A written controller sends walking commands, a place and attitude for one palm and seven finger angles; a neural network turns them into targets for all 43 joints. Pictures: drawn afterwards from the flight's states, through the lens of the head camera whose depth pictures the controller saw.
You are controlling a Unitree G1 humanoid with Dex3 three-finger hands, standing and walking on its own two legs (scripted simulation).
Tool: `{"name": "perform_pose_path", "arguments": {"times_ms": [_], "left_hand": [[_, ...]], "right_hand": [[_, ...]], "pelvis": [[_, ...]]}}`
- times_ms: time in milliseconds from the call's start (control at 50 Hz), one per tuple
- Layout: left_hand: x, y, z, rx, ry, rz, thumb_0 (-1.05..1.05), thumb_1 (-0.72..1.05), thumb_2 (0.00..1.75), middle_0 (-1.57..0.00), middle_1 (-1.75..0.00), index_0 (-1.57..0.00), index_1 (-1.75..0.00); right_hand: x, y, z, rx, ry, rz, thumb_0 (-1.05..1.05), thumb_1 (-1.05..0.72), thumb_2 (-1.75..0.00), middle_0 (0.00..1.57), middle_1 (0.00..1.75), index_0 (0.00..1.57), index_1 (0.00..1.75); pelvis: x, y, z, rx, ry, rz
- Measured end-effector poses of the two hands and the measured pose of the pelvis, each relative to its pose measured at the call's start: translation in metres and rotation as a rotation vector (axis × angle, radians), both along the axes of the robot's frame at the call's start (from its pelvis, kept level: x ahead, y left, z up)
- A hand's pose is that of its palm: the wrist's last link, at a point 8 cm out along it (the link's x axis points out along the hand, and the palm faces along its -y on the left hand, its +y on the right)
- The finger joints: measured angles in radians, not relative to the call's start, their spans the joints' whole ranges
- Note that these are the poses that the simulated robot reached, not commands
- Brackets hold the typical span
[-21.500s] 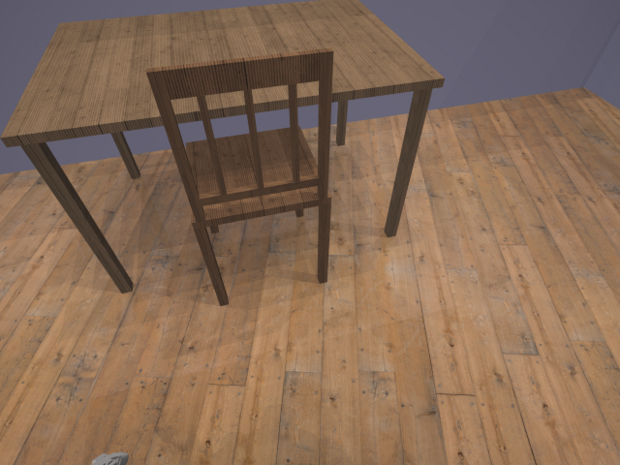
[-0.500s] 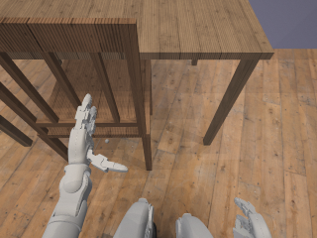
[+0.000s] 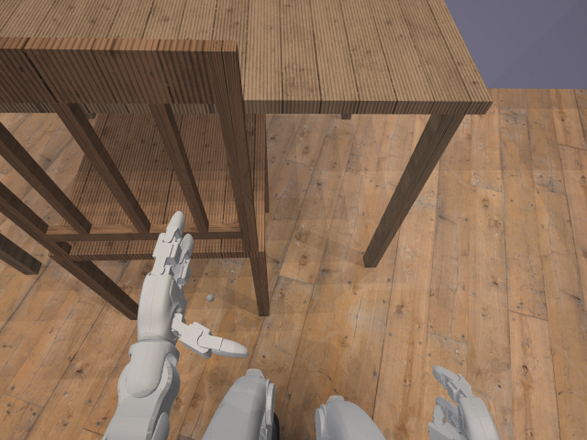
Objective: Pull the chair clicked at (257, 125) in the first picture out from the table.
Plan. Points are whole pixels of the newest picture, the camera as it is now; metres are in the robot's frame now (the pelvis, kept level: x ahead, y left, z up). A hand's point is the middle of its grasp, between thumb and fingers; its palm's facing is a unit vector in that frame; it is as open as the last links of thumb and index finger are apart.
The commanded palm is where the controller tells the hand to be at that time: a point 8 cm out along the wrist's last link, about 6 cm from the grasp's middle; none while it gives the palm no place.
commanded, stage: aim the fingers beside a spindle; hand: left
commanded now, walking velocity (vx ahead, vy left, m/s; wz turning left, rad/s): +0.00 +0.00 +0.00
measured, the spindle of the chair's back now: (113, 178) +0.46 +0.29 +0.03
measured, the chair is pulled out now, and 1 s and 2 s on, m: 0.00 0.00 0.00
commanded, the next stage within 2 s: push the fingers through the gap in 0.12 s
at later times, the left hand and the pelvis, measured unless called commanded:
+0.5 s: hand (187, 255) +0.35 +0.17 +0.02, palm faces +0.13 -0.99 -0.08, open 16.9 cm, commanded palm +0.32 +0.20 +0.02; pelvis -0.01 +0.00 -0.02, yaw +0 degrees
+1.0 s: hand (193, 235) +0.38 +0.17 +0.02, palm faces +0.14 -0.99 +0.00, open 16.9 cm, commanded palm +0.37 +0.21 +0.02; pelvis +0.00 +0.01 +0.00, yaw -1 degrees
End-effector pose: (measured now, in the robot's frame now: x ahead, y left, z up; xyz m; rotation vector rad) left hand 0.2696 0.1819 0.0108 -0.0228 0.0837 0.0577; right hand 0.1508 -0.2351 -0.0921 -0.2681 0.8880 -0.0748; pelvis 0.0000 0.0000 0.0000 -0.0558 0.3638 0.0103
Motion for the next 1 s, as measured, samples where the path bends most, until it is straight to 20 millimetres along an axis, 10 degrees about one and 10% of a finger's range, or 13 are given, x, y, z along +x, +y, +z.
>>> {"name": "perform_pose_path", "arguments": {"times_ms": [100, 180, 280, 440, 580, 740, 900, 1000], "left_hand": [[0.014, 0.043, 0.047, 0.131, -0.252, 0.129, -0.02, -0.49, 0.30, -0.06, -0.08, -0.06, -0.08], [0.021, 0.046, 0.020, 0.083, -0.086, 0.070, -0.01, -0.49, 0.30, -0.05, -0.08, -0.06, -0.08], [0.003, 0.005, -0.025, -0.037, 0.135, -0.069, -0.01, -0.49, 0.30, -0.05, -0.08, -0.05, -0.08], [0.036, 0.028, 0.024, 0.087, -0.259, 0.093, -0.01, -0.50, 0.30, -0.06, -0.08, -0.06, -0.08], [0.047, 0.030, -0.014, 0.051, 0.055, -0.004, -0.01, -0.49, 0.30, -0.05, -0.08, -0.06, -0.08], [0.067, 0.027, 0.027, 0.044, -0.177, 0.065, -0.01, -0.50, 0.30, -0.06, -0.08, -0.06, -0.08], [0.087, 0.028, -0.014, 0.043, 0.030, 0.014, -0.01, -0.49, 0.30, -0.06, -0.08, -0.06, -0.08], [0.081, 0.035, 0.007, 0.024, -0.067, 0.087, -0.02, -0.49, 0.30, -0.06, -0.08, -0.06, -0.08]], "right_hand": [[0.005, -0.002, -0.008, 0.005, 0.003, 0.034, 0.01, -0.90, -0.90, 0.20, 0.30, 0.20, 0.30], [0.007, 0.001, -0.013, 0.032, 0.010, 0.034, 0.01, -0.90, -0.90, 0.20, 0.30, 0.20, 0.30], [0.004, 0.003, -0.005, 0.014, -0.005, 0.012, 0.01, -0.90, -0.90, 0.20, 0.30, 0.20, 0.30], [-0.004, -0.001, -0.021, -0.011, 0.020, 0.044, 0.01, -0.90, -0.90, 0.20, 0.30, 0.20, 0.30], [-0.018, 0.004, -0.026, 0.022, 0.087, -0.014, 0.01, -0.90, -0.90, 0.20, 0.30, 0.20, 0.30], [-0.032, 0.001, -0.012, -0.021, 0.101, -0.013, 0.01, -0.90, -0.90, 0.21, 0.30, 0.20, 0.30], [-0.042, -0.009, -0.016, -0.028, 0.149, -0.062, 0.01, -0.90, -0.90, 0.20, 0.30, 0.20, 0.30], [-0.048, -0.007, -0.011, -0.028, 0.158, -0.069, 0.01, -0.90, -0.90, 0.20, 0.30, 0.20, 0.30]], "pelvis": [[-0.003, -0.003, -0.005, -0.005, -0.001, 0.010], [-0.004, -0.002, -0.006, -0.007, -0.003, 0.018], [-0.003, 0.001, -0.002, -0.008, 0.005, 0.015], [-0.009, 0.001, -0.018, -0.016, 0.030, 0.012], [-0.008, 0.006, -0.012, -0.016, 0.025, 0.005], [-0.003, 0.007, -0.003, -0.019, 0.025, 0.007], [-0.004, 0.010, -0.007, -0.021, 0.043, -0.003], [0.000, 0.011, 0.000, -0.018, 0.035, -0.008]]}}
